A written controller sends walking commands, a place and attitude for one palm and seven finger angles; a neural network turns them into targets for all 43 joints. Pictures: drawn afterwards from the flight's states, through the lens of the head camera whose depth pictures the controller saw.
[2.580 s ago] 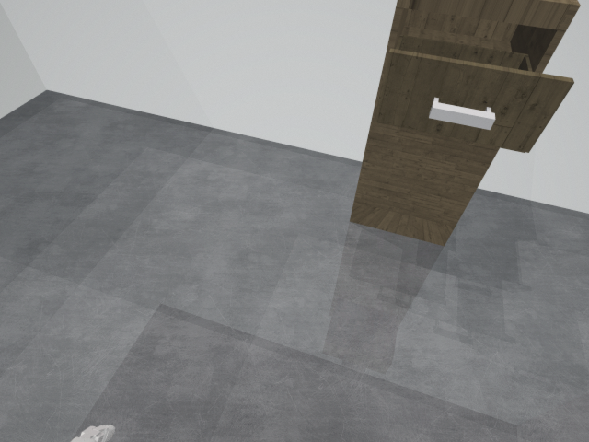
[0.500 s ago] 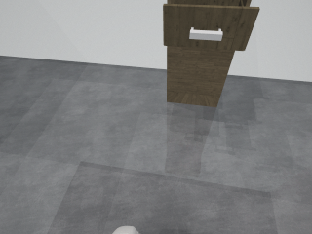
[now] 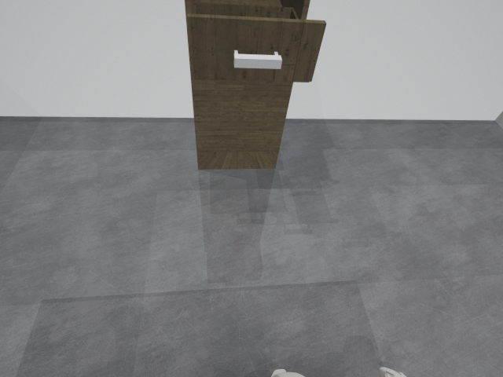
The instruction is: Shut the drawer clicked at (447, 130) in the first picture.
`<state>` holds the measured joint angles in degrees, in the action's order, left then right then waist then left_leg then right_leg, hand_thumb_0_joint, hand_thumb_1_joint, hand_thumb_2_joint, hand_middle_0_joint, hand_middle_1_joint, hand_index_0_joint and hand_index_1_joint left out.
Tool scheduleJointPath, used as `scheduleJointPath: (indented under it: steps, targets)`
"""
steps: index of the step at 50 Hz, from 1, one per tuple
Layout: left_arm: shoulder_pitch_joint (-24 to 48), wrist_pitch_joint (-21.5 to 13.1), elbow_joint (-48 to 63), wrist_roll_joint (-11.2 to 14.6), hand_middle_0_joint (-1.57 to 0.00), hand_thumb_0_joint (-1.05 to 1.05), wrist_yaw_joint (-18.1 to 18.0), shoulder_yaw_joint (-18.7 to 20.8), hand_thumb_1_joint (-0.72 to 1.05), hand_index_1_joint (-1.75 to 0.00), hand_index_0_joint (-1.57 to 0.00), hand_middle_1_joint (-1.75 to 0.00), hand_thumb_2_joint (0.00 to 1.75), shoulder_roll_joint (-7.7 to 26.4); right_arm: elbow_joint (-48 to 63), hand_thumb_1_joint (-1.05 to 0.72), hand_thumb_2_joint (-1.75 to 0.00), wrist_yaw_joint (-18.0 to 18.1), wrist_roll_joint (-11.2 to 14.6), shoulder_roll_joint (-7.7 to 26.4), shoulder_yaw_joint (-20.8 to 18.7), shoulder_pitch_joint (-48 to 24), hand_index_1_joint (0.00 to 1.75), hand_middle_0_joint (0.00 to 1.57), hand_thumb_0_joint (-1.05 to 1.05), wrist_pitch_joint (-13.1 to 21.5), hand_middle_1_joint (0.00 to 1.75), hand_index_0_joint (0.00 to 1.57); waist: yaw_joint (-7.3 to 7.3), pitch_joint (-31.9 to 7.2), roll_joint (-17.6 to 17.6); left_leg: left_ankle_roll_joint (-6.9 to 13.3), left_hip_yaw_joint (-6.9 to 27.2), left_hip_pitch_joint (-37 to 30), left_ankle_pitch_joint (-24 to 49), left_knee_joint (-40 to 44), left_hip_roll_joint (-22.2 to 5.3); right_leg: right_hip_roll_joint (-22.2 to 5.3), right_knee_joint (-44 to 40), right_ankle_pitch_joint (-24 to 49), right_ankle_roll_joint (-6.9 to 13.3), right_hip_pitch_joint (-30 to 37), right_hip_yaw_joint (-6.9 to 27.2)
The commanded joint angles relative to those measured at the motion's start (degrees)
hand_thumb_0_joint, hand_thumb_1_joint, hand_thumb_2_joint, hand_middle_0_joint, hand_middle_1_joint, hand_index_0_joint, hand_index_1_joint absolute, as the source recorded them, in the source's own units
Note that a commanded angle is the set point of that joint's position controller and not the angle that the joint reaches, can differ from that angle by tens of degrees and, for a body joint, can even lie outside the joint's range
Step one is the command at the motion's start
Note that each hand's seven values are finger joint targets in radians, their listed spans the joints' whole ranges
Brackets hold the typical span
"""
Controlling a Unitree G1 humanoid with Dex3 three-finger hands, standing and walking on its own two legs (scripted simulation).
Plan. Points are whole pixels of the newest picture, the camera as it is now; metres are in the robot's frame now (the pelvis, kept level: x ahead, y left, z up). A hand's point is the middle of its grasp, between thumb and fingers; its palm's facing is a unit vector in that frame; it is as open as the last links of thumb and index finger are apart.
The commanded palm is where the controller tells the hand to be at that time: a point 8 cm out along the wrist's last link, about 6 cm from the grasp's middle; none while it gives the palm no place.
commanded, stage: walk to a spot facing it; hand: left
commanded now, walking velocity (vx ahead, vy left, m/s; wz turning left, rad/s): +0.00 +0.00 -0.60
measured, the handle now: (256, 57) +0.92 +0.07 +0.04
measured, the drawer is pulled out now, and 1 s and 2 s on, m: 0.28 0.28 0.28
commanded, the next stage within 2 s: turn to face it in 1.20 s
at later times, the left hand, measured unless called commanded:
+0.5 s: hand (185, 364) +0.16 +0.12 -0.15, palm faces -0.31 -0.92 -0.23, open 7.4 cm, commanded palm none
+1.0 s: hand (230, 255) +0.39 +0.07 -0.16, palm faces -0.53 -0.83 -0.17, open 7.4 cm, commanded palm none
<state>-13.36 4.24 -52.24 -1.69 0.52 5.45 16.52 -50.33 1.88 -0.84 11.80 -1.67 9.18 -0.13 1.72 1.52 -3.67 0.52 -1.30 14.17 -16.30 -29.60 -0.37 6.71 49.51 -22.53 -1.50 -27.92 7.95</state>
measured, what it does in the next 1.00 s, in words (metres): walks ahead, turning right: right foot, then left foot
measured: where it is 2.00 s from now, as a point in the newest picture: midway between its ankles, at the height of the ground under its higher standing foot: (317, 336)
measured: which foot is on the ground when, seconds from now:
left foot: down 0.00-0.34, up 0.36-0.72, down 0.74-1.00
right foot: up 0.00-0.32, down 0.34-0.74, up 0.76-1.00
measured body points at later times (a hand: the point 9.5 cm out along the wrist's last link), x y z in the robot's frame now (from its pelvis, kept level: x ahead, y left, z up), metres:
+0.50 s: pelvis +0.03 -0.04 +0.00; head +0.04 -0.05 +0.45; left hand +0.18 +0.17 -0.13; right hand -0.05 -0.30 -0.15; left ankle +0.07 +0.09 -0.67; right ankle -0.04 -0.13 -0.74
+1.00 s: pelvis +0.22 -0.05 +0.01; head +0.24 -0.04 +0.46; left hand +0.42 +0.12 -0.15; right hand +0.09 -0.25 -0.13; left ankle +0.25 +0.03 -0.74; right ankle +0.17 -0.19 -0.64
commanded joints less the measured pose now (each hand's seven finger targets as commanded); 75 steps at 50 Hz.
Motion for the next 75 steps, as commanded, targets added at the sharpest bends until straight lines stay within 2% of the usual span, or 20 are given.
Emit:
scheduleJointPath:
  steps: [1, 7, 11, 15, 16, 17, 20, 23, 32, 35, 37, 38, 44, 56, 59, 61, 63, 65, 69, 75]
  targets:
    - [-1.9, -1.0, 3.7, -0.3, -0.2, 0.0, 1.4, 1.7, 0.9, -0.3, -0.2, -0.3, 0.9, 3.6, 5.0, -0.9, -0.9, 0.8, -0.3, 8.7, -1.8, -2.6, 0.3, 0.2, 0.0, 1.3, 0.3, 0.2, 1.23, 0.7, 11.7, 5.2, 6.7, 0.5, 9.5, 14.6, -14.8, -5.1, 23.1, 2.4, -2.4, -6.3, -4.2]
    - [6.0, -0.9, 6.6, 0.5, -0.2, 0.0, 1.7, 0.2, 0.9, -0.3, -0.2, -0.3, 0.9, 1.4, 1.6, -0.9, -0.9, 0.5, -0.6, 11.1, -3.4, 6.6, 0.3, 0.2, 0.0, 1.3, 0.3, 0.2, -3.46, -0.7, 11.9, 8.5, 3.0, -11.0, 25.0, 9.8, -18.0, -8.5, 8.0, -2.3, -3.1, -5.7, -8.8]
    - [8.7, -1.4, 7.2, 0.3, -0.2, 0.0, 2.6, -0.4, 0.9, -0.3, -0.2, -0.3, 0.9, 0.6, -0.2, -0.9, -0.9, -0.2, -0.9, 12.7, -4.0, 9.0, 0.3, 0.2, 0.0, 1.2, 0.3, 0.2, -5.09, -1.5, 15.4, 7.2, 0.8, -8.7, 8.4, 11.2, -19.8, -8.2, -4.3, -4.6, -1.6, 2.1, -13.0]
    - [2.5, -2.9, 5.0, 0.2, -0.2, 0.0, 2.7, 0.0, 0.9, -0.3, -0.2, -0.3, 0.9, 1.1, -1.0, -0.9, -0.9, -0.8, -0.9, 13.0, -3.9, 7.4, 0.3, 0.2, 0.0, 1.3, 0.3, 0.2, -1.06, -3.0, 12.0, 2.7, -3.9, -0.9, -2.2, 1.1, -18.9, -6.1, -21.5, 2.4, 1.1, 18.4, -15.8]
    - [-3.8, -3.9, 2.8, -0.1, -0.2, 0.0, 2.0, 0.8, 0.9, -0.3, -0.2, -0.3, 0.9, 5.7, -0.6, -0.9, -0.9, -1.4, -0.3, 10.5, -3.3, 8.1, 0.3, 0.2, 0.0, 1.2, 0.3, 0.2, 1.7, -6.3, 1.2, -1.1, -10.0, 10.5, -5.2, -12.6, -15.2, -12.1, -28.6, 0.6, 3.9, 33.9, -8.0]
    - [-10.5, -4.5, 0.9, 0.1, -0.2, 0.0, 0.8, 2.5, 0.9, -0.3, -0.2, -0.3, 0.9, 13.7, 3.2, -0.9, -0.9, -2.0, 0.0, 5.9, -1.7, 3.1, 0.3, 0.2, 0.0, 1.2, 0.3, 0.2, 5.73, -5.5, -18.5, -4.6, -11.9, 30.2, -23.2, -30.9, -6.2, -28.3, -36.0, -2.5, 11.2, 41.0, 19.0]
    - [-7.2, -5.2, 1.5, 0.8, -0.2, 0.0, -0.6, 1.7, 0.9, -0.3, -0.2, -0.3, 0.9, 10.5, 4.8, -0.9, -0.9, -2.3, -0.6, 9.1, -2.6, -4.3, 0.3, 0.2, 0.0, 1.7, 0.3, 0.2, 3.98, 2.1, -6.2, -3.8, 0.5, 33.1, -10.4, -37.3, -9.3, -27.0, -38.8, -8.8, 14.6, 27.9, 19.9]
    - [-1.2, -6.2, 2.4, 0.4, -0.2, 0.0, -0.4, 0.3, 0.9, -0.3, -0.2, -0.3, 0.9, 7.0, 1.4, -0.9, -0.9, -2.9, -1.0, 7.1, -2.8, 1.8, 0.3, 0.2, 0.0, 1.2, 0.3, 0.2, -1.14, 3.5, -3.4, -5.2, -2.4, 22.8, -2.8, -30.2, -8.5, -20.5, -37.5, 2.9, 11.6, 18.5, 6.6]
    - [-3.5, -7.0, -0.6, 0.1, -0.2, 0.0, -0.4, 0.5, 0.9, -0.3, -0.2, -0.3, 0.9, 7.9, 3.4, -0.9, -0.9, -3.5, -0.2, 5.4, -2.7, -0.1, 0.3, 0.2, 0.0, 2.8, 0.3, 0.2, -1.16, 3.7, -5.5, -4.2, -3.5, 11.8, 1.3, -11.3, -5.4, -18.8, -35.1, 7.4, 10.7, 15.8, 6.7]
    - [-1.2, -6.7, -0.7, 0.5, -0.2, 0.0, -0.3, 0.8, 0.9, -0.3, -0.2, -0.3, 0.9, 6.3, -0.7, -0.9, -0.9, -2.0, -0.4, 8.4, -3.4, 12.1, 0.3, 0.2, 0.0, 3.9, 0.3, 0.2, -6.95, -1.0, 1.3, -3.5, -4.4, -9.3, 3.4, 1.0, -3.5, -13.2, -20.0, 14.1, 7.6, 10.3, 3.6]
    - [-4.8, -6.3, 1.1, 1.3, -0.2, 0.0, 0.8, -0.4, 0.9, -0.3, -0.2, -0.3, 0.9, -0.9, -3.9, -0.9, -0.9, -0.9, -1.5, 18.5, -4.9, 25.7, 0.3, 0.2, 0.0, 4.3, 0.3, 0.2, -9.62, -9.7, 28.1, 3.8, 28.0, -25.1, -12.4, 15.3, -28.4, -1.5, 15.3, -11.6, 2.4, -7.9, -8.1]
    - [-2.3, -6.2, 1.2, 0.8, -0.2, 0.0, 0.7, -0.1, 0.9, -0.3, -0.2, -0.3, 0.9, 0.8, -3.9, -0.9, -0.9, -0.5, -1.2, 16.1, -4.2, 21.8, 0.3, 0.2, 0.0, 3.7, 0.3, 0.2, -8.77, -7.3, 23.5, 5.3, 31.6, -18.0, -22.9, 19.6, -30.2, -5.1, 23.5, -9.2, 3.1, -10.0, -3.9]
    - [-2.4, -3.8, -0.6, -0.2, -0.2, 0.0, 2.5, 0.1, 0.9, -0.3, -0.2, -0.3, 0.9, -2.6, -3.2, -0.9, -0.9, -0.3, -0.5, 5.6, -2.0, 10.5, 0.3, 0.2, 0.0, 5.5, 0.3, 0.2, -1.25, 2.5, 11.0, 3.3, 0.6, -2.2, -2.4, 19.3, -20.6, -12.6, 22.7, 8.8, 1.3, -8.0, -7.6]
    - [14.6, -3.9, 4.9, -0.2, -0.2, 0.0, 2.8, -0.8, 0.9, -0.3, -0.2, -0.3, 0.9, -4.6, -7.9, -0.9, -0.9, -0.8, -1.1, 5.8, -2.9, 18.7, 0.3, 0.2, 0.0, 4.5, 0.3, 0.2, -5.71, 6.4, 9.9, 4.8, -13.4, -13.5, 21.0, 14.7, -21.4, -11.9, -6.6, 12.2, 1.5, -8.5, -15.1]
    - [10.3, -4.6, 4.0, -0.1, -0.2, 0.0, 2.6, -0.4, 0.9, -0.3, -0.2, -0.3, 0.9, -3.1, -6.9, -0.9, -0.9, -0.7, -1.0, 7.9, -3.6, 16.7, 0.3, 0.2, 0.0, 4.2, 0.3, 0.2, -2.59, 2.9, 10.7, 3.8, -17.1, -15.9, 39.7, 4.7, -21.7, -8.3, -11.1, 8.7, 4.1, -0.1, -17.7]
    - [-3.2, -5.8, 0.1, -0.3, -0.2, 0.0, 2.0, 0.6, 0.9, -0.3, -0.2, -0.3, 0.9, 1.0, -5.4, -0.9, -0.9, -1.2, -0.5, 9.4, -3.6, 15.4, 0.3, 0.2, 0.0, 3.8, 0.3, 0.2, 3.92, -5.8, 7.7, 0.4, -19.8, -8.8, 45.3, -16.9, -18.9, -4.2, -18.1, 12.8, 5.9, 22.2, -20.6]
    - [-14.8, -6.7, -2.2, 1.0, -0.2, 0.0, 0.6, 3.2, 0.9, -0.3, -0.2, -0.3, 0.9, 13.6, -1.0, -0.9, -0.9, -1.5, 0.9, 3.6, -2.3, 13.9, 0.3, 0.2, 0.0, 3.8, 0.3, 0.2, 6.83, -17.8, -10.8, -5.0, -12.3, 23.9, -19.6, -52.7, -5.6, -32.7, -25.3, 33.4, 17.6, 47.4, 23.4]
    - [-6.5, -5.9, 0.4, 1.5, -0.2, 0.0, -0.3, 2.5, 0.9, -0.3, -0.2, -0.3, 0.9, 11.3, -0.3, -0.9, -0.9, -0.9, 0.6, 4.3, -2.6, 9.1, 0.3, 0.2, 0.0, 3.5, 0.3, 0.2, 3.74, -12.1, -3.2, -3.9, -1.4, 25.8, -11.5, -55.1, -9.3, -30.6, -29.5, 25.0, 16.9, 35.1, 17.7]
    - [5.0, -7.0, 1.2, 0.5, -0.2, 0.0, -1.6, -1.0, 0.9, -0.3, -0.2, -0.3, 0.9, 2.3, -6.8, -0.9, -0.9, -0.7, -0.8, 1.3, -1.1, 16.2, 0.3, 0.2, 0.0, 0.1, 0.3, 0.2, -5.28, -4.1, 0.3, -3.8, -1.2, 12.5, -3.4, -41.1, -10.0, -22.2, -32.5, 32.0, 11.0, 9.8, -4.0]
    - [4.4, -6.4, -1.2, 0.7, -0.2, 0.0, -1.6, -2.3, 0.9, -0.3, -0.2, -0.3, 0.9, -0.1, -6.6, -0.9, -0.9, -1.3, -0.1, -0.6, -0.1, 12.9, 0.3, 0.2, 0.0, -0.3, 0.3, 0.2, -3.97, -2.1, -4.1, -3.5, -3.0, 7.3, -0.5, -19.5, -6.7, -20.8, -33.8, 21.8, 9.5, 10.0, -10.4]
